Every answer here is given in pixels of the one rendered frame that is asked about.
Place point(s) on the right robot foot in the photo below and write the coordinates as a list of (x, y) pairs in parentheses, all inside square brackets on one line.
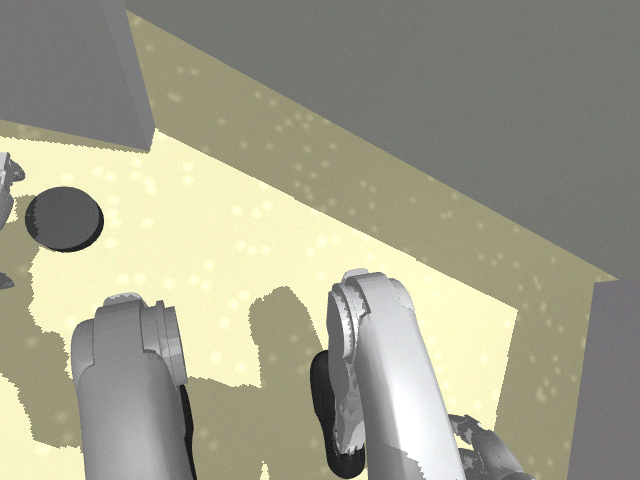
[(343, 465)]

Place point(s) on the tin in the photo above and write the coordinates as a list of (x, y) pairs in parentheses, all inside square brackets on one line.
[(64, 219)]

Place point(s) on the left robot foot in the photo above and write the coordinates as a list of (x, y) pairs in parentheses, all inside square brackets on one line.
[(189, 428)]

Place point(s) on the left robot hand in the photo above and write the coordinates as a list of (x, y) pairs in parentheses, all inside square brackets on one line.
[(9, 172)]

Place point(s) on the right robot hand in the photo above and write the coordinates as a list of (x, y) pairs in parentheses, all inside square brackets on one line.
[(491, 458)]

